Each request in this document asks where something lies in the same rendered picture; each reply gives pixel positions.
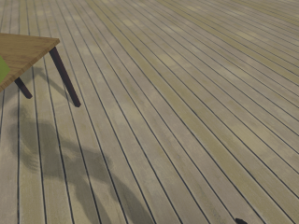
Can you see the carton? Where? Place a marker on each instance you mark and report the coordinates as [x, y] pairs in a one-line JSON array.
[[4, 69]]

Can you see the table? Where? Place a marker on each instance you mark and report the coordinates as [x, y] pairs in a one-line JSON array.
[[20, 52]]

